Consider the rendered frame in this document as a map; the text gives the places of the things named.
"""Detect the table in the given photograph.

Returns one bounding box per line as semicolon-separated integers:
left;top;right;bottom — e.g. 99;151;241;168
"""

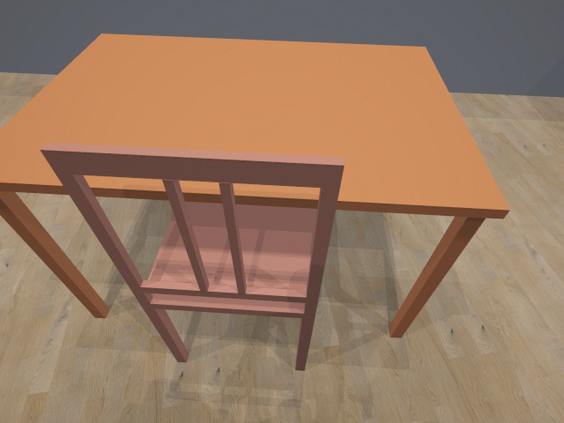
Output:
0;33;510;338

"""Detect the chair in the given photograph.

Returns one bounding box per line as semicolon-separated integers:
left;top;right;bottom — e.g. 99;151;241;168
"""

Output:
41;142;345;371

